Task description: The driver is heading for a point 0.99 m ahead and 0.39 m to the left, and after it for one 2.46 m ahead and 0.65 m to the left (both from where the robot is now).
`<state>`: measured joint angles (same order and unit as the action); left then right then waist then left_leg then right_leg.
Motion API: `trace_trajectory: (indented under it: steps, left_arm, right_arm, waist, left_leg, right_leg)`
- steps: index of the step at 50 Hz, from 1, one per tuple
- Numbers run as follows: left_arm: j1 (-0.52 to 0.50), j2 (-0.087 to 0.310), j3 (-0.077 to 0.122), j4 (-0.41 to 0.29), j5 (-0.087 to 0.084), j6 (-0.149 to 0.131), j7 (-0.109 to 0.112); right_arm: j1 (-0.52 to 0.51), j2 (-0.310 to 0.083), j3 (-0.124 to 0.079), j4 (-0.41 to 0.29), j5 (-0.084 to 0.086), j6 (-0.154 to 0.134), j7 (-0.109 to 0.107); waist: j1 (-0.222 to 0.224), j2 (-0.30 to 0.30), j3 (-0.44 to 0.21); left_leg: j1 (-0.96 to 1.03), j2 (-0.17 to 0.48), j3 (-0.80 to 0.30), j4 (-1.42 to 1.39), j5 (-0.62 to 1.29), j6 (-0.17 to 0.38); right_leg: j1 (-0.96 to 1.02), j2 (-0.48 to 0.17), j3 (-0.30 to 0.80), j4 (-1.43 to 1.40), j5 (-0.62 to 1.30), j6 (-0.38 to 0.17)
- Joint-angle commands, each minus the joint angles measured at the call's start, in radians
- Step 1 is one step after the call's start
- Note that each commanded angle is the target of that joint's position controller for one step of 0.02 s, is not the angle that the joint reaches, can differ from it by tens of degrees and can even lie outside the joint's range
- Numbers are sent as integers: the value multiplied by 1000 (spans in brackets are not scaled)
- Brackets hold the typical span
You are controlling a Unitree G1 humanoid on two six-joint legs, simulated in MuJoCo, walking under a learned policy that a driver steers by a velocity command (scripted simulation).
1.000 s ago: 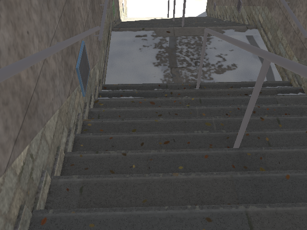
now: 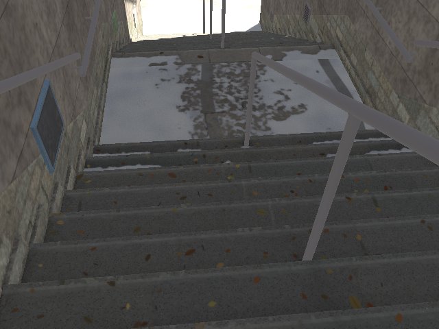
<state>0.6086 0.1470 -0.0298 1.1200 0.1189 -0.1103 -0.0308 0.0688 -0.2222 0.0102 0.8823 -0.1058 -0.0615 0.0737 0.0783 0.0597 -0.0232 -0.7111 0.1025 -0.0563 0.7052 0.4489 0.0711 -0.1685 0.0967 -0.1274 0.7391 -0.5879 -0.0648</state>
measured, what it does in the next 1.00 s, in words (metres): goes down, turning left: left foot 0.16 m lower, then right foot 0.16 m lower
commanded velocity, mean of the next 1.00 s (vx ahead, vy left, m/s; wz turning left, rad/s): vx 0.50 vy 0.00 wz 0.50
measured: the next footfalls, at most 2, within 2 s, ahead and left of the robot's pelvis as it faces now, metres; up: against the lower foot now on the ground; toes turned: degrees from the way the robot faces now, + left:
left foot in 0.16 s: +0.24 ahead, +0.12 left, -0.16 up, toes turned +11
right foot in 0.60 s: +0.53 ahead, -0.04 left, -0.31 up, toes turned +19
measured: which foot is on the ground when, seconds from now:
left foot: up 0.00-0.14, down 0.16-0.62, up 0.64-1.00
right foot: down 0.00-0.18, up 0.20-0.58, down 0.60-1.00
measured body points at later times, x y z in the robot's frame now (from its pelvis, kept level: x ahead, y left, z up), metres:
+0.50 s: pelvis +0.31 +0.05 -0.17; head +0.31 +0.05 +0.28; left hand +0.45 +0.29 -0.27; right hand +0.26 -0.18 -0.31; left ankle +0.20 +0.12 -0.85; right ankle +0.52 -0.07 -0.86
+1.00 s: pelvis +0.57 +0.08 -0.31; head +0.56 +0.10 +0.14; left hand +0.34 +0.18 -0.46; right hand +0.81 -0.03 -0.42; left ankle +0.64 +0.32 -0.96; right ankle +0.49 -0.05 -1.00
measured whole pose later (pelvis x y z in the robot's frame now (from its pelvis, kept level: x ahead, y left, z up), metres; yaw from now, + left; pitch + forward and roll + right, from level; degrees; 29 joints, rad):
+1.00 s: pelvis +0.57 +0.08 -0.31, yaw +34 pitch +2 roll -4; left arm 0.59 0.19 -0.04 1.09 0.10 -0.13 0.02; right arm 0.19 -0.23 0.00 0.85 -0.09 -0.07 0.10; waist 0.09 0.03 -0.04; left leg -0.86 0.11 -0.11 0.97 0.23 0.04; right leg -0.12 0.04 -0.27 0.69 -0.61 -0.05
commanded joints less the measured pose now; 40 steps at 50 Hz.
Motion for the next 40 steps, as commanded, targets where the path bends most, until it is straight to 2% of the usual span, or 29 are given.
trace_trajectory:
  steps: [1,4,6,7,8,9,10,11,12,13,15,16,18,19,20,21,22,23,25,28,30,31,32,33,34,35,37,38,40]
  left_arm:
    - [-53,61,-15,-54,3,-21,-1]
    - [108,98,-4,12,-31,-4,48]
    - [127,114,7,21,-20,13,47]
    - [84,154,19,4,0,14,21]
    - [0,177,24,-3,-3,24,-21]
    - [-7,165,31,-17,-4,31,-70]
    - [96,35,-2,-48,-13,36,-117]
    - [-146,97,10,-167,-66,21,-116]
    - [-321,144,27,-275,-89,2,-86]
    - [-362,160,36,-306,-71,-1,-44]
    - [-229,58,15,-232,1,9,1]
    - [-236,22,10,-224,1,26,-6]
    - [-276,13,4,-251,-19,49,-27]
    - [-218,7,-10,-239,-33,37,-41]
    - [-280,19,-15,-251,-19,27,-45]
    - [-364,69,-5,-284,-4,24,-35]
    - [-470,98,-12,-297,-15,27,-20]
    - [-509,92,-15,-333,-19,35,-10]
    - [-516,94,-25,-364,-35,48,-24]
    - [-453,144,-10,-351,-21,39,-19]
    - [-163,270,56,-249,-66,23,3]
    - [88,334,95,-174,-48,10,-1]
    - [21,387,98,-219,-31,18,-29]
    - [20,352,107,-241,2,38,-44]
    - [-69,331,105,-241,-23,39,-43]
    - [-157,150,52,-247,-20,31,-39]
    - [-267,-17,-3,-232,-17,4,-16]
    - [-296,2,1,-221,-36,-26,5]
    - [-224,84,4,-178,-55,-53,32]
  right_arm:
    - [-54,-84,-3,-77,4,4,4]
    - [-174,-55,8,-106,5,10,5]
    - [-172,-64,-3,-81,20,4,-5]
    - [32,-70,-20,-24,16,-14,-8]
    - [307,-146,-57,85,27,-24,-5]
    - [668,-226,-100,165,18,-20,-12]
    - [780,-310,-122,209,39,-5,-13]
    - [859,-306,-135,233,19,-15,-24]
    - [718,-280,-132,213,39,-32,-20]
    - [505,-163,-95,173,39,-34,-14]
    - [208,50,-1,82,3,-49,-16]
    - [157,28,-6,57,32,-61,-22]
    - [232,-85,-22,89,43,-70,-14]
    - [269,-123,-29,81,17,-75,-12]
    - [357,-75,-18,108,7,-89,-24]
    - [446,-53,-10,141,13,-92,-31]
    - [464,-9,-3,138,20,-88,-46]
    - [440,-23,11,113,12,-78,-37]
    - [436,-101,-2,81,-7,-56,-17]
    - [447,-103,-2,62,18,-40,-21]
    - [400,-149,-11,39,5,-27,16]
    - [458,-48,8,41,13,-36,49]
    - [747,81,22,83,62,-44,59]
    - [668,-18,3,15,80,-36,59]
    - [444,-73,-14,-83,71,-26,31]
    - [347,-61,-4,-103,51,-17,4]
    - [380,7,6,-65,33,4,4]
    - [386,36,10,-45,6,4,24]
    - [310,-19,-20,-20,9,3,58]
  waist:
    - [-62,-55,152]
    - [45,-87,226]
    - [61,-59,189]
    - [-29,-40,115]
    - [-156,7,93]
    - [-287,129,-68]
    - [-245,230,-407]
    - [-343,54,-252]
    - [-309,-4,-136]
    - [-202,-99,-23]
    - [-2,-150,169]
    - [-16,-90,177]
    - [-21,-35,74]
    - [-8,-36,68]
    - [-72,-69,53]
    - [-105,-59,56]
    - [-160,-112,49]
    - [-135,-47,39]
    - [-128,-37,75]
    - [-106,-45,126]
    - [31,-72,35]
    - [85,-184,-142]
    - [-72,-331,-311]
    - [12,-197,-278]
    - [35,-208,-106]
    - [-13,-21,-9]
    - [-154,-2,146]
    - [-169,-72,157]
    - [-83,-89,130]
  left_leg:
    - [216,1,16,-22,-64,14]
    - [34,11,36,-257,-262,2]
    - [201,-22,122,-326,-227,10]
    - [535,-111,240,-213,-206,7]
    - [764,-97,208,-357,-167,37]
    - [1207,-4,132,-226,218,170]
    - [1620,233,-177,-4,643,406]
    - [1613,261,-333,-81,595,389]
    - [1442,275,-387,-177,93,383]
    - [1128,260,-367,-237,-351,309]
    - [340,159,-227,-360,-469,253]
    - [109,92,-137,-408,-447,268]
    - [-15,9,-132,-338,-479,264]
    - [-77,-14,-107,-234,-386,250]
    - [82,-31,-161,-134,-456,245]
    - [237,-5,-248,-65,-484,261]
    - [258,-50,-190,15,-711,193]
    - [90,-87,-185,11,-783,178]
    - [-36,-63,-260,44,-874,198]
    - [198,-47,-419,223,-826,187]
    - [176,-125,-330,562,-608,110]
    - [-38,-203,-237,965,-691,37]
    - [-351,-257,-82,1418,-1204,-15]
    - [-526,-225,-65,1521,-1214,-42]
    - [-722,-154,-41,1532,-1114,-71]
    - [-662,-49,-120,1330,-888,-42]
    - [-320,65,-115,986,-605,11]
    - [-200,69,-67,769,-493,38]
    - [-23,21,18,472,-328,6]
  right_leg:
    - [-304,-290,219,-163,370,-143]
    - [56,-343,285,-56,431,-137]
    - [51,-300,230,23,532,-117]
    - [-108,-234,133,201,688,-98]
    - [-204,-221,94,412,720,-72]
    - [-476,-128,37,855,520,16]
    - [-684,-68,82,1274,-261,90]
    - [-982,-61,150,1340,-265,106]
    - [-1161,-78,173,1271,-169,98]
    - [-1115,-149,229,1095,13,46]
    - [-682,-280,317,622,395,-49]
    - [-466,-264,247,397,534,-41]
    - [-275,-197,144,360,619,7]
    - [-191,-179,136,395,717,30]
    - [-347,-207,248,249,919,56]
    - [-507,-194,243,205,898,80]
    - [-483,-218,262,-72,1093,89]
    - [-280,-176,186,-117,1065,85]
    - [-123,-142,127,-87,946,97]
    - [-106,-126,164,-341,701,64]
    - [267,-152,106,-436,881,-7]
    - [631,-288,198,-216,1114,-160]
    - [838,-525,400,9,1781,-368]
    - [780,-601,527,-61,1670,-431]
    - [598,-652,643,-188,1142,-424]
    - [363,-588,539,-264,755,-310]
    - [-165,-441,325,-359,816,-214]
    - [-277,-328,215,-386,764,-168]
    - [-372,-296,118,-418,662,-191]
